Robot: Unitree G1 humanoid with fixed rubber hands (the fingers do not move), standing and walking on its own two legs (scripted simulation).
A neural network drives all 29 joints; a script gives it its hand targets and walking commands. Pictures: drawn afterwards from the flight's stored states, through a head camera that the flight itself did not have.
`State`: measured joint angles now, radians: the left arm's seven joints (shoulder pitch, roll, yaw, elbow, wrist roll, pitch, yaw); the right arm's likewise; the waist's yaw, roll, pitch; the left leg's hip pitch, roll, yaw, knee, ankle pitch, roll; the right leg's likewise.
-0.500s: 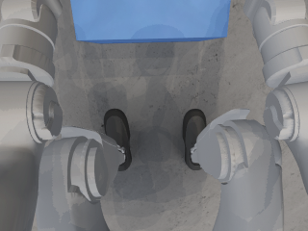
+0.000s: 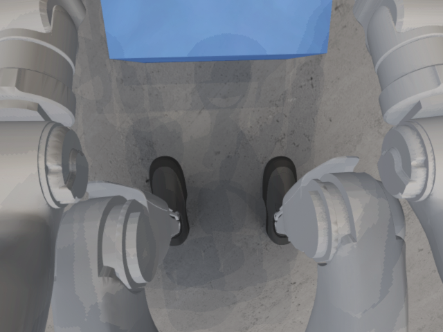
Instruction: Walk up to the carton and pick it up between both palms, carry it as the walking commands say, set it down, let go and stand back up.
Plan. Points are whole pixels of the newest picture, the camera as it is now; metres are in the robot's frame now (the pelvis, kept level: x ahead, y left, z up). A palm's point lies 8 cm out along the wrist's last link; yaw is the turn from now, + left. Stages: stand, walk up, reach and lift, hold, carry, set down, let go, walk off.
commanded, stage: reach and lift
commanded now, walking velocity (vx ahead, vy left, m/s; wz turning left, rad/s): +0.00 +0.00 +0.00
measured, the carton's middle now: out of the picture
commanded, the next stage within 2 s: none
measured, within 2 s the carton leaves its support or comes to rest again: leaves its support in 0.48 s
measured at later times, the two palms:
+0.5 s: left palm out of the picture +0.57 +0.18 -0.18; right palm out of the picture +0.56 -0.18 -0.18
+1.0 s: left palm out of the picture +0.57 +0.19 -0.12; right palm out of the picture +0.56 -0.17 -0.12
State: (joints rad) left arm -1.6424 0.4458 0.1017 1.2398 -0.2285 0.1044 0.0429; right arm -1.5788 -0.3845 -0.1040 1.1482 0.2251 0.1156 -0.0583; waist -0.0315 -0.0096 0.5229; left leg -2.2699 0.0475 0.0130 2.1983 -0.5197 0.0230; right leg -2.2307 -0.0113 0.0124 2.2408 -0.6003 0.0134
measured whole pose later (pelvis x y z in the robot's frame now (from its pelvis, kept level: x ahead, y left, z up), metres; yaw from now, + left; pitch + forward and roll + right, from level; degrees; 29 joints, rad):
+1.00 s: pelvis -0.01 +0.00 +0.02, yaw +0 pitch +30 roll -1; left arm -1.59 0.45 0.08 1.05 -0.23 0.28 0.12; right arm -1.56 -0.36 -0.13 0.99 0.23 0.28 -0.16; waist -0.03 -0.01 0.53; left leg -2.15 0.01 0.00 2.15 -0.52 0.02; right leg -2.09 -0.01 0.01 2.18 -0.61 0.02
